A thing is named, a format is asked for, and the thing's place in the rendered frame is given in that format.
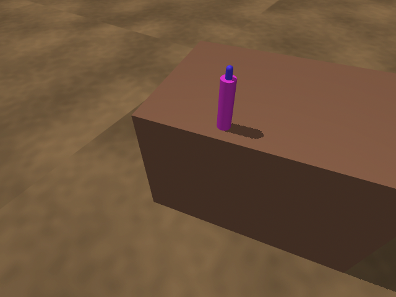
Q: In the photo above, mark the bottle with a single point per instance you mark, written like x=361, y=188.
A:
x=226, y=99

